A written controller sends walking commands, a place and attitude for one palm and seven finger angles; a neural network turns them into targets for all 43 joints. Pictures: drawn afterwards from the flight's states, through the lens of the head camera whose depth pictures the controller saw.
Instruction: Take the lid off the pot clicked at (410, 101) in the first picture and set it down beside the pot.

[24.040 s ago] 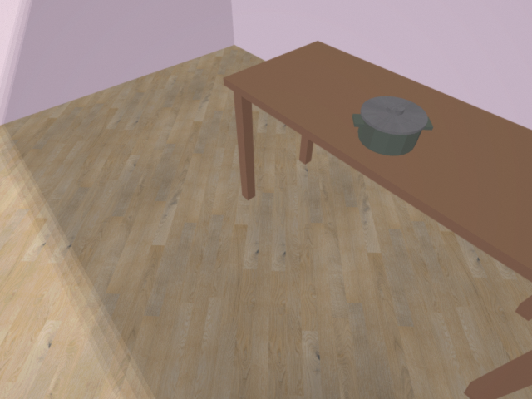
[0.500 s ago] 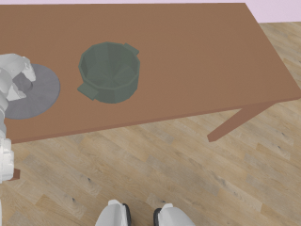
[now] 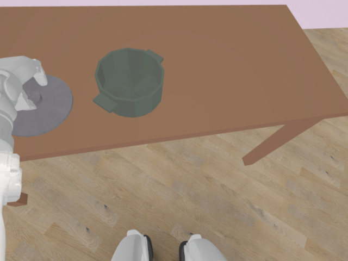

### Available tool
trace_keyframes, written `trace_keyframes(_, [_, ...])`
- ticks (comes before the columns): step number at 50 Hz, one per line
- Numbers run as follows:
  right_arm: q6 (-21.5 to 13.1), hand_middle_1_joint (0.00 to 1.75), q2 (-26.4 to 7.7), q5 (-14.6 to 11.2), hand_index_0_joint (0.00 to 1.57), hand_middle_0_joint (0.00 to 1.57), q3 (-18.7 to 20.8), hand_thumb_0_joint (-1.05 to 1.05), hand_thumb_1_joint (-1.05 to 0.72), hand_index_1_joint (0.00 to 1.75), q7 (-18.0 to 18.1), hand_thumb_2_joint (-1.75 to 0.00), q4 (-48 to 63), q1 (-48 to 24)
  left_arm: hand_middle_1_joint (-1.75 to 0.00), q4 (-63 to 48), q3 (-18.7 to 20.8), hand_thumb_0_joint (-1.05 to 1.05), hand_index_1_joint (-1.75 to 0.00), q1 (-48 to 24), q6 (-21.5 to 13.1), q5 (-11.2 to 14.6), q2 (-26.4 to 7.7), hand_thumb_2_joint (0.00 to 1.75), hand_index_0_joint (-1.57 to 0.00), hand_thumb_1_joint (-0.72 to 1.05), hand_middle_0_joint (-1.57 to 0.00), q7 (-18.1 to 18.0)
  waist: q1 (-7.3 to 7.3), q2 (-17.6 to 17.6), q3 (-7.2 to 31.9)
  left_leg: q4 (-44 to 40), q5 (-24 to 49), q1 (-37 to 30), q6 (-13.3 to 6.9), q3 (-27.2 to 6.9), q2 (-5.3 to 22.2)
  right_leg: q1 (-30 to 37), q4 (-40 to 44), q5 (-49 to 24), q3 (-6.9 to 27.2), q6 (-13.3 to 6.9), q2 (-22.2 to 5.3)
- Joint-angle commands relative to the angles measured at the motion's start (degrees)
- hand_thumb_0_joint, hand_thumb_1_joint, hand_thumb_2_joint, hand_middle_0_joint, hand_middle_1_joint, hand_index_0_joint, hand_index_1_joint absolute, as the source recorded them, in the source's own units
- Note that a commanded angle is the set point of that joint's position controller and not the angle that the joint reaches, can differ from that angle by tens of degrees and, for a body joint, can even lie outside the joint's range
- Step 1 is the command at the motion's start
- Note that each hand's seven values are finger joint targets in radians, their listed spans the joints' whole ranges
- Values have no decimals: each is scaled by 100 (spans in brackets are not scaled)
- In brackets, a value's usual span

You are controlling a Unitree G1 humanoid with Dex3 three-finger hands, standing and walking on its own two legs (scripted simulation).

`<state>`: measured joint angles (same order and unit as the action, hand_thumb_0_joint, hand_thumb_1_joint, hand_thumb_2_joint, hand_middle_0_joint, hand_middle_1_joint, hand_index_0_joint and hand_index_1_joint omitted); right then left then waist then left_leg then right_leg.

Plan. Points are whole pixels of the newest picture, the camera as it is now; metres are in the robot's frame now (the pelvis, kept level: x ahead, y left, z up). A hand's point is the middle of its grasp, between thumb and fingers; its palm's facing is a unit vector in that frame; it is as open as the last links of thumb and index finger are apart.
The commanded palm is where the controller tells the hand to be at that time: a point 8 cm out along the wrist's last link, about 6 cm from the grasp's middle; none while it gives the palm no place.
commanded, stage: open the fingers wide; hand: left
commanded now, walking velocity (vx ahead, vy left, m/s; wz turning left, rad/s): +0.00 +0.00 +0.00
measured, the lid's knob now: (30, 99) +0.51 +0.32 -0.03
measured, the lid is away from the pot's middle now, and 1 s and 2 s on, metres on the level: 0.25 0.25 0.25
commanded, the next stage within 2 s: raise the empty hand in 0.38 s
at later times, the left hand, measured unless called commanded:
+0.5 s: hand (24, 93) +0.49 +0.31 +0.02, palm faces -0.46 -0.11 -0.88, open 11.0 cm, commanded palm +0.52 +0.29 +0.08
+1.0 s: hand (9, 79) +0.49 +0.31 +0.06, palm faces -0.43 -0.12 -0.89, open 11.0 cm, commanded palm +0.52 +0.30 +0.13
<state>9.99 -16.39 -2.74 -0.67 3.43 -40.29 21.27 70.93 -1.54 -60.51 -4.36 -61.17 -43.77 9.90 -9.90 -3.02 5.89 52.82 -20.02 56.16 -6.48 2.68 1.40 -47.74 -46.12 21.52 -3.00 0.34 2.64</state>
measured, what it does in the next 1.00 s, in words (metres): stands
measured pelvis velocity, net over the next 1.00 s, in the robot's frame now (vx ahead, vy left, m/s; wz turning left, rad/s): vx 0.02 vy -0.01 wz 0.01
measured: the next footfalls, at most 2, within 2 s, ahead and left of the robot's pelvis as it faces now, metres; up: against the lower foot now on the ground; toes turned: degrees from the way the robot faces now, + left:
none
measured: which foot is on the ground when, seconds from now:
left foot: down 0.00-1.00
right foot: down 0.00-1.00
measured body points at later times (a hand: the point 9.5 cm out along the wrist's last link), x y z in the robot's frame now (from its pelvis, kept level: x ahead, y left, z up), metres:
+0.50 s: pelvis +0.01 -0.01 +0.00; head +0.15 +0.02 +0.43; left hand +0.51 +0.31 +0.07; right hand -0.03 -0.29 -0.10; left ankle +0.04 +0.04 -0.68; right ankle +0.00 -0.15 -0.68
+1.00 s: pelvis +0.02 -0.01 +0.01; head +0.13 +0.02 +0.45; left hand +0.51 +0.31 +0.12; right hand +0.00 -0.29 -0.10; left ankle +0.04 +0.04 -0.68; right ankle +0.00 -0.15 -0.68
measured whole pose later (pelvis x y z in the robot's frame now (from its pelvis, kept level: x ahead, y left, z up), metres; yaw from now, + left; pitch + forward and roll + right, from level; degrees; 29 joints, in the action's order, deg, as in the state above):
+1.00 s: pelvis +0.02 -0.01 +0.01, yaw +0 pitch +20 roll -5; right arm 10.1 -16.3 -4.1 -0.7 3.8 -40.3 20.9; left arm 67.9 -0.5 -58.4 -6.4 -59.1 -45.9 14.1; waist -8.6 -3.0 5.9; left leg 47.7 -19.4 48.9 -5.6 3.2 1.2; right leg -41.0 -41.4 20.8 -2.0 0.7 2.7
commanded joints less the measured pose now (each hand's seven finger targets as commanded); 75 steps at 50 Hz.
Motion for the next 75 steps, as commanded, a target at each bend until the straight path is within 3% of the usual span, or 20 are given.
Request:
trace_keyframes(1, [-11, 30, -1201, -6, 20, 20, 341, 0, -90, 30, 105, -90, 130, 1122, -91, -982, 359, 0, -90, -2554, 8, -4, -1759, 63, -37, 5, -38, -199, -77, -974, 2677, -501, 2024, -3975, 338, -821, 90, -765, 490, -632, -180, -326, 359])
trace_keyframes(11, [-28, 30, -1191, -18, 20, 20, 344, 0, -90, 30, 159, -90, 159, 1180, -88, -1188, 579, 0, -88, -2451, -112, 6, -2067, 61, -34, 0, -34, -106, -38, -1030, 2932, -466, 2154, -4032, 295, -743, 82, -588, 500, -781, -156, -315, 362])
trace_keyframes(13, [-48, 30, -1165, -22, 20, 20, 337, 0, -90, 30, 146, -90, 140, 1166, -89, -1110, 276, 0, -89, -2412, -117, 76, -1619, 61, -34, 1, -34, -31, -107, -1108, 2711, -476, 2405, -4123, 321, -760, 108, -780, 497, -788, -194, -320, 355])
trace_keyframes(21, [16, 30, -1183, -16, 20, 20, 355, 0, -90, 30, 173, -90, 90, 1199, -90, -1291, 569, 0, -90, -2423, -228, 23, -2047, 59, -33, 1, -33, -65, -47, -1108, 2908, -430, 2453, -4158, 311, -751, 103, -698, 489, -858, -153, -315, 363])
trace_keyframes(23, [-2, 30, -1158, -19, 20, 20, 333, 0, -90, 30, 139, -90, 113, 1169, -90, -1149, 358, 0, -90, -2325, -199, 89, -1695, 59, -33, 2, -33, -61, -76, -1125, 2684, -435, 2599, -4112, 318, -714, 96, -758, 485, -878, -188, -324, 358])
trace_keyframes(25, [35, 30, -1175, -15, 20, 20, 357, 0, -90, 30, 149, -90, 131, 1167, -90, -1247, 760, 0, -90, -2271, -226, 55, -2231, 59, -33, 2, -33, -100, 13, -1027, 3023, -358, 2657, -4140, 293, -662, 73, -486, 494, -1044, -129, -303, 373])
trace_keyframes(30, [35, 30, -1159, -47, 20, 20, 360, 0, -90, 30, 146, -90, 160, 1148, -90, -1448, 716, 0, -90, -2383, -176, 47, -2238, 59, -33, 2, -33, -114, 25, -1235, 3133, -438, 2912, -4370, 330, -645, 68, -337, 546, -1183, -126, -299, 368])
trace_keyframes(31, [30, 30, -1156, -58, 20, 20, 355, 0, -90, 30, 130, -90, 149, 1101, -90, -1297, 482, 0, -90, -2338, -114, 82, -1941, 59, -33, 2, -33, -93, -35, -1227, 2912, -478, 2798, -4361, 345, -651, 78, -462, 589, -1085, -137, -300, 362])
trace_keyframes(35, [33, 30, -1175, -76, 20, 20, 353, 0, -90, 30, 126, -90, 139, 1095, -90, -1334, 626, 0, -90, -2286, -102, 160, -2128, 59, -33, 2, -33, 7, 25, -995, 2899, -545, 2856, -4351, 303, -616, 66, -204, 683, -1219, -127, -275, 353])
trace_keyframes(43, [-13, 30, -1157, -126, 20, 20, 348, 0, -90, 30, 128, -90, 132, 1002, -90, -1252, 279, 0, -90, -2340, -173, 283, -1699, 59, -33, 2, -33, 230, -26, -807, 2461, -762, 2514, -4294, 231, -569, 36, -118, 887, -1163, -110, -291, 312])
trace_keyframes(44, [3, 30, -1190, -112, 20, 20, 364, 0, -90, 30, 142, -90, 114, 1032, -90, -1519, 546, 0, -90, -2469, -234, 255, -2080, 59, -33, 2, -33, 222, 41, -838, 2725, -770, 2581, -4405, 231, -568, 37, 54, 886, -1221, -82, -277, 312])
trace_keyframes(48, [-19, 30, -1143, -138, 20, 20, 366, 0, -90, 30, 134, -90, 139, 966, -90, -1424, 333, 0, -90, -2382, -261, 280, -1758, 59, -33, 2, -33, 239, 46, -861, 2569, -868, 2739, -4476, 249, -546, 36, 73, 960, -1298, -96, -296, 297])
trace_keyframes(50, [-16, 30, -1173, -138, 20, 20, 384, 0, -90, 30, 124, -90, 148, 1017, -90, -1314, 584, 0, -90, -2220, -240, 282, -2073, 59, -33, 2, -33, 210, 101, -757, 2614, -900, 2676, -4474, 250, -541, 10, 207, 994, -1280, -78, -282, 309])
trace_keyframes(55, [-17, 30, -1161, -142, 20, 20, 423, 0, -90, 30, 94, -90, 152, 947, -90, -1691, 536, 0, -90, -2455, -241, 298, -2004, 59, -33, 2, -33, 241, 156, -933, 2791, -1024, 3000, -4872, 314, -609, 46, 321, 1097, -1357, -91, -295, 291])
trace_keyframes(60, [-44, 30, -1169, -178, 20, 20, 418, 0, -90, 30, 71, -90, 114, 885, -90, -1157, 243, 0, -90, -2238, -115, 389, -1639, 59, -33, 2, -33, 294, 93, -573, 2236, -1176, 2583, -4597, 257, -506, 11, 389, 1236, -1246, -86, -281, 267])
trace_keyframes(63, [-72, 30, -1181, -192, 20, 20, 426, 0, -90, 30, 96, -90, 172, 827, -90, -1756, 468, 0, -90, -2622, -189, 376, -1971, 59, -33, 2, -33, 338, 219, -800, 2578, -1293, 2615, -4838, 234, -542, 6, 617, 1311, -1369, -45, -316, 228])
trace_keyframes(66, [-84, 30, -1192, -206, 20, 20, 393, 0, -90, 30, 126, -90, 179, 822, -90, -1446, 537, 0, -90, -2381, -183, 365, -2115, 59, -33, 2, -33, 371, 206, -539, 2412, -1325, 2551, -4669, 234, -511, -29, 768, 1340, -1409, -50, -287, 239])
trace_keyframes(68, [-148, 30, -1165, -216, 20, 20, 415, 0, -90, 30, 105, -90, 170, 783, -90, -1541, 224, 0, -90, -2519, -144, 443, -1682, 59, -33, 2, -33, 433, 191, -714, 2300, -1400, 2628, -4811, 227, -469, 19, 712, 1403, -1423, -49, -299, 199])
trace_keyframes(70, [-127, 30, -1184, -218, 20, 20, 405, 0, -90, 30, 131, -90, 223, 788, -90, -1413, 564, 0, -90, -2307, -182, 383, -2154, 59, -33, 2, -33, 435, 244, -557, 2389, -1410, 2588, -4803, 238, -494, -39, 867, 1418, -1424, -38, -288, 226])
trace_keyframes(75, [-193, 30, -1223, -254, 20, 20, 387, 0, -90, 30, 146, -90, 157, 724, -90, -1344, 229, 0, -90, -2534, -146, 460, -1907, 59, -33, 2, -33, 568, 169, -533, 2003, -1557, 2161, -4660, 184, -396, -14, 922, 1555, -1322, -21, -278, 179])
